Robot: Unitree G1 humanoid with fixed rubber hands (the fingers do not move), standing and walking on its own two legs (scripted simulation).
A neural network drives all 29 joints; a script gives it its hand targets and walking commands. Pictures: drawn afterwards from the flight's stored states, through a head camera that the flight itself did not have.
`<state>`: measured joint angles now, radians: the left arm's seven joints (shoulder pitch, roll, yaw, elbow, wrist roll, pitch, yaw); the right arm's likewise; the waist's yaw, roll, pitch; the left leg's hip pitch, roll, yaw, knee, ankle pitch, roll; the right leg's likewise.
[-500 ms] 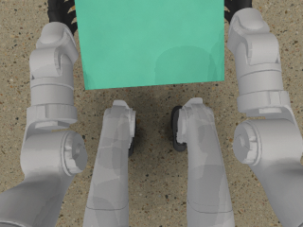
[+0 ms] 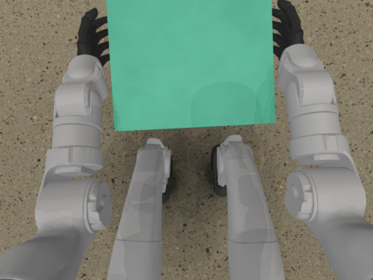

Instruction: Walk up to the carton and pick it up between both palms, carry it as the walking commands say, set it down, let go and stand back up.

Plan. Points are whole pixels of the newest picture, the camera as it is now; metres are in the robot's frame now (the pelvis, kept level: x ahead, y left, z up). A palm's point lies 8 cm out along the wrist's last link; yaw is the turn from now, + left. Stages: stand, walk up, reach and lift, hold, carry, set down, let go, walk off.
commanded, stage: reach and lift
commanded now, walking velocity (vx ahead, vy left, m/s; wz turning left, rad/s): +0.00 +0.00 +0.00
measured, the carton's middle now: (189, 67) +0.48 +0.01 -0.14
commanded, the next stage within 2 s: none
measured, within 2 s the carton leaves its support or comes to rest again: neither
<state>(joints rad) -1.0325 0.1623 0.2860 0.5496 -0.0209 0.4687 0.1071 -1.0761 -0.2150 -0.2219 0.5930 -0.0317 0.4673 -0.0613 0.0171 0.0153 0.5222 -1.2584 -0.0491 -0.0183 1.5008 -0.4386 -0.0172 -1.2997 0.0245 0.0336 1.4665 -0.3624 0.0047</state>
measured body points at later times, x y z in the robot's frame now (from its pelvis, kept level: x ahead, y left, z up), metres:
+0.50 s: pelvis +0.01 -0.02 +0.06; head +0.25 -0.03 +0.43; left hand +0.48 +0.17 +0.01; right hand +0.49 -0.18 +0.01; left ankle +0.15 +0.12 -0.55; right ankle +0.17 -0.12 -0.55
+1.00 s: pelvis +0.05 -0.01 +0.13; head +0.19 -0.02 +0.55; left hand +0.45 +0.18 +0.10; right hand +0.46 -0.17 +0.10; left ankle +0.15 +0.12 -0.55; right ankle +0.17 -0.12 -0.55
